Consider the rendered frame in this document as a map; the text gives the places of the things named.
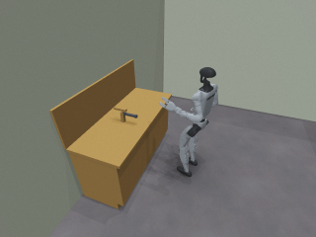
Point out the robot left upper arm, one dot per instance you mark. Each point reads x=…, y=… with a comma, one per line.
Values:
x=197, y=99

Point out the robot left hand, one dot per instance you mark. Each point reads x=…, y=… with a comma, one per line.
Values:
x=170, y=105

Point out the left robot shin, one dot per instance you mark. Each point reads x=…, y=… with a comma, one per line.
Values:
x=184, y=156

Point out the left robot forearm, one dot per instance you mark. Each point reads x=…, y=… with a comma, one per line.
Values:
x=184, y=114

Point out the robot right upper arm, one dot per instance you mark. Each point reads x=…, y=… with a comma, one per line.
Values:
x=215, y=99

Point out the tap lever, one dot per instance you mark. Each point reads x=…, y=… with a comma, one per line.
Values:
x=130, y=115

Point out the counter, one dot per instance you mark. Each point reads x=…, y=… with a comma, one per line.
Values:
x=110, y=151

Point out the robot right thigh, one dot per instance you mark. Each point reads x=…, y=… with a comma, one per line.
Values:
x=194, y=140

